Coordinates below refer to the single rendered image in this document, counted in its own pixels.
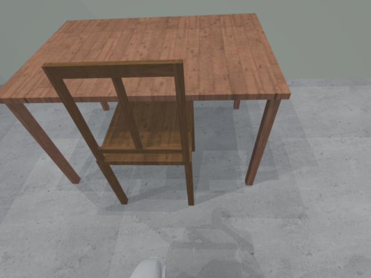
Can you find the chair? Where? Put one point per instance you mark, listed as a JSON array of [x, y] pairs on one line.
[[140, 132]]

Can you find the table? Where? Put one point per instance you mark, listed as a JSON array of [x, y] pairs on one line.
[[225, 57]]

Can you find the left robot thigh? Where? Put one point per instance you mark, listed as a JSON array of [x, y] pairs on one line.
[[150, 268]]

